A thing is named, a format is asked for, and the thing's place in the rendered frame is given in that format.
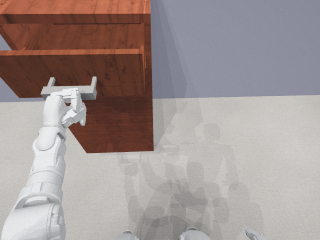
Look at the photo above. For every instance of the left robot hand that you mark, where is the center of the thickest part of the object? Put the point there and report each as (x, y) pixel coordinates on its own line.
(57, 114)

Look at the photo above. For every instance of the drawer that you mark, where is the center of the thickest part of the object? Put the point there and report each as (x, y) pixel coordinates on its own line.
(74, 53)

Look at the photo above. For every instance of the right robot hand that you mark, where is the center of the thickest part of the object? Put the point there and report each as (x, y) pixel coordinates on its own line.
(253, 235)

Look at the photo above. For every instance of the handle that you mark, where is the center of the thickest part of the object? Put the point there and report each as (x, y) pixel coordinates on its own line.
(87, 92)

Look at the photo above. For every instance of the robot right shin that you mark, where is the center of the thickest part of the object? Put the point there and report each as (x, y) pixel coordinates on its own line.
(191, 228)

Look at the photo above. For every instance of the left robot upper arm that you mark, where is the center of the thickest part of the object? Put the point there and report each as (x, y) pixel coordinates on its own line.
(40, 222)

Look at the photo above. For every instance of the cabinet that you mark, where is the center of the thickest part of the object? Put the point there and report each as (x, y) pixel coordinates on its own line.
(113, 123)

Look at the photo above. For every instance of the left robot forearm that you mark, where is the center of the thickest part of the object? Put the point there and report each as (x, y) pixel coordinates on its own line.
(44, 183)

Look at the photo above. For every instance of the right robot thigh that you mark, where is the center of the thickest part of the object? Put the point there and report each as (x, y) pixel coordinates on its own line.
(193, 235)

